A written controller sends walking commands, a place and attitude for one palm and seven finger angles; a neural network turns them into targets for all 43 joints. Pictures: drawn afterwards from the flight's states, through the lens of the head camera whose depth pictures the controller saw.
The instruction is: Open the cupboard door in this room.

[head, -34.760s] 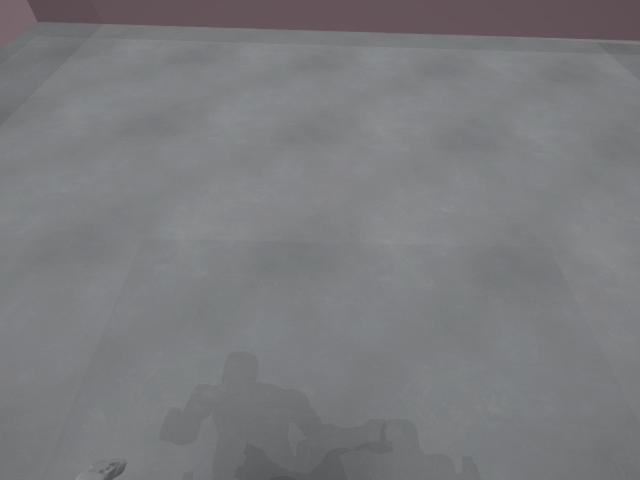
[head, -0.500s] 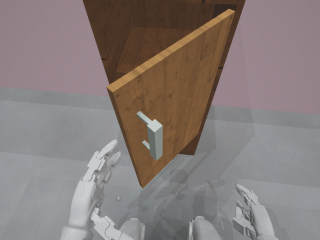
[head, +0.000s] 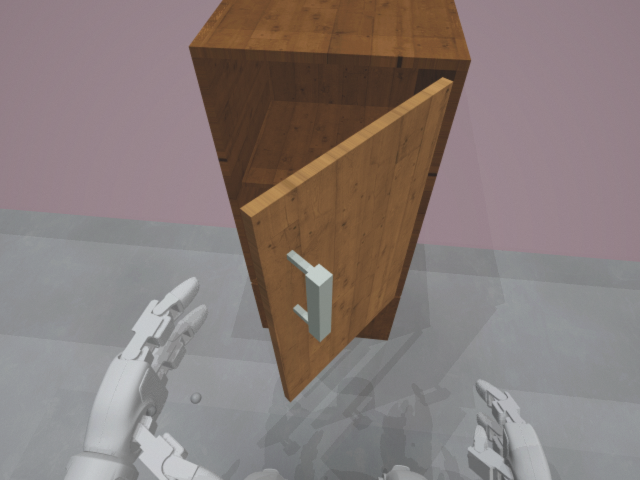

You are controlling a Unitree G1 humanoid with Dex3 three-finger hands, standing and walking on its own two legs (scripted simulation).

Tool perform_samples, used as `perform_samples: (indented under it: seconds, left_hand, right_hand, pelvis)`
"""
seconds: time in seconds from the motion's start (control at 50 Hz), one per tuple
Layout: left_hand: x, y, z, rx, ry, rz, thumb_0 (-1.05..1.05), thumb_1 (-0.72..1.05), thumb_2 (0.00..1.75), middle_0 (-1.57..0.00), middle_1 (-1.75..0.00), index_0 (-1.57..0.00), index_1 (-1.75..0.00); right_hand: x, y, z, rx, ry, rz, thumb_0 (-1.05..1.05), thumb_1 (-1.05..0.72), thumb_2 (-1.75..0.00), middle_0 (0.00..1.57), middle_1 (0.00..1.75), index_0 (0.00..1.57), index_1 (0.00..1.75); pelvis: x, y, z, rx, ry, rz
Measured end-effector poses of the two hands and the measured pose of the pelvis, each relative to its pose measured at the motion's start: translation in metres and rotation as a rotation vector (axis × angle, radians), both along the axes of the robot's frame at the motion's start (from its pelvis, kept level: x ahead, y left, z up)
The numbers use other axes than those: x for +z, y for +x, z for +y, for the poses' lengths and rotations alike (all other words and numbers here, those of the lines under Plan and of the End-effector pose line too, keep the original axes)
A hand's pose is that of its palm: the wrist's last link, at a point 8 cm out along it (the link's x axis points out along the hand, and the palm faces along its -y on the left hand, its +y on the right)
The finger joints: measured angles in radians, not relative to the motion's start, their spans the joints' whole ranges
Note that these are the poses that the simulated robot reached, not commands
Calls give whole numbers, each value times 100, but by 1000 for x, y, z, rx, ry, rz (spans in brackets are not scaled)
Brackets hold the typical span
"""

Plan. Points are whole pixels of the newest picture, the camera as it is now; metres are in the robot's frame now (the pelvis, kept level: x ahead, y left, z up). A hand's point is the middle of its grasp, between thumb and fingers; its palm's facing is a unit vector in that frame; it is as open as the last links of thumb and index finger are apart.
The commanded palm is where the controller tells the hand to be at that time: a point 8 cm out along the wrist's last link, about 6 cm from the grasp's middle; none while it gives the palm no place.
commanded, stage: draw the hand back to the body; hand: left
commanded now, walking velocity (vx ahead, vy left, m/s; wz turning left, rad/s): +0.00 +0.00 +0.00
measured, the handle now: (308, 297) +0.35 +0.04 +0.02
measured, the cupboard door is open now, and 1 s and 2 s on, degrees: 52 52 52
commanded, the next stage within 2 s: step back with the hand held close in 1.16 s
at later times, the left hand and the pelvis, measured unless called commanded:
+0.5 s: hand (63, 340) +0.21 +0.23 +0.17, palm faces +0.31 -0.87 -0.39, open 12.5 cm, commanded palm +0.16 +0.28 +0.19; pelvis +0.03 +0.01 +0.06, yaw +0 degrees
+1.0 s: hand out of the picture +0.22 +0.26 +0.23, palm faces +0.45 -0.80 -0.40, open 7.6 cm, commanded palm +0.17 +0.30 +0.24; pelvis +0.03 +0.00 +0.07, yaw -1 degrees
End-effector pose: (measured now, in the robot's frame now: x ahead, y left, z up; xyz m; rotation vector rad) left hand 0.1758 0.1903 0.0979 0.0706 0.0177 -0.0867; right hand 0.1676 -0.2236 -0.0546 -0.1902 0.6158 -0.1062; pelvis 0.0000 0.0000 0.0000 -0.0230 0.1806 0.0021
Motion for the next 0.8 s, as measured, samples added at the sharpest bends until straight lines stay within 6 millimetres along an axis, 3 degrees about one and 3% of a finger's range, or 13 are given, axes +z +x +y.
perform_samples:
  seconds: [0.1, 0.18, 0.48, 0.8]
  left_hand:
    - [16, -2, 16, 16, 10, -22, -1, -47, 32, -16, -30, -15, -30]
    - [31, -3, 30, 129, 165, 20, -1, -39, 35, -16, -30, -16, -30]
    - [91, -4, 78, 397, 337, -20, 0, 8, 55, -18, -30, -18, -30]
    - [153, 2, 112, 522, 422, -211, 1, 63, 79, -20, -30, -20, -30]
  right_hand:
    - [12, 6, 0, -6, -9, -30, 2, -90, -90, 20, 30, 20, 30]
    - [21, 10, 5, -19, -21, -28, 2, -90, -90, 20, 30, 20, 30]
    - [43, 28, 34, 52, -1, -19, 2, -90, -90, 20, 30, 20, 30]
    - [57, 44, 19, 54, -26, -7, 2, -90, -90, 20, 30, 20, 30]
  pelvis:
    - [7, 4, 3, 1, -6, -29]
    - [19, 10, 5, -3, -2, -61]
    - [57, 25, 14, -2, 8, -190]
    - [72, 32, 9, -17, 8, -252]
